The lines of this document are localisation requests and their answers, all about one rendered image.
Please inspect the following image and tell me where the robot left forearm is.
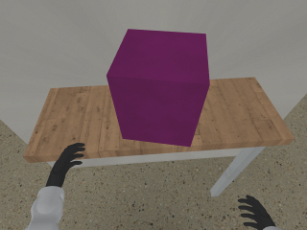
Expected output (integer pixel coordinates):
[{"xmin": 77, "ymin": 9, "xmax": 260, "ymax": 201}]
[{"xmin": 25, "ymin": 186, "xmax": 65, "ymax": 230}]

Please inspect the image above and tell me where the carton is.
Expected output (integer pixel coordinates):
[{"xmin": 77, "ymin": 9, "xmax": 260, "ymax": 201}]
[{"xmin": 106, "ymin": 29, "xmax": 210, "ymax": 147}]

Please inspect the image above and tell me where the right robot hand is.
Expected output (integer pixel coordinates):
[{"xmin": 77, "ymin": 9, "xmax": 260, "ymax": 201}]
[{"xmin": 238, "ymin": 195, "xmax": 276, "ymax": 230}]

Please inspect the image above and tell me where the left robot hand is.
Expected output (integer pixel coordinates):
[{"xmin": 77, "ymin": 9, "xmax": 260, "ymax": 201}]
[{"xmin": 45, "ymin": 143, "xmax": 85, "ymax": 187}]

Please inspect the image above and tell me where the table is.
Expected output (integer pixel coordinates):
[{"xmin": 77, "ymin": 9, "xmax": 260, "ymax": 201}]
[{"xmin": 23, "ymin": 77, "xmax": 295, "ymax": 197}]

